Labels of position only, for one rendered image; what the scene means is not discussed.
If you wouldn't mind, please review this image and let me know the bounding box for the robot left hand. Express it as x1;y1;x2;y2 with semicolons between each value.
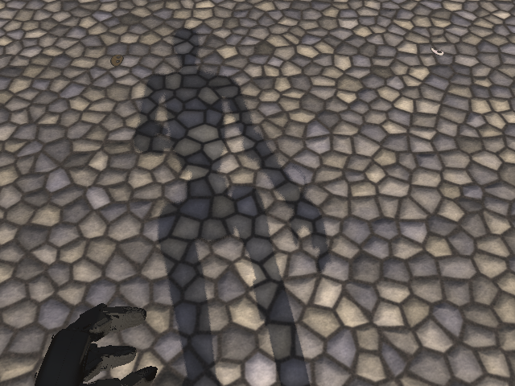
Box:
35;303;158;386

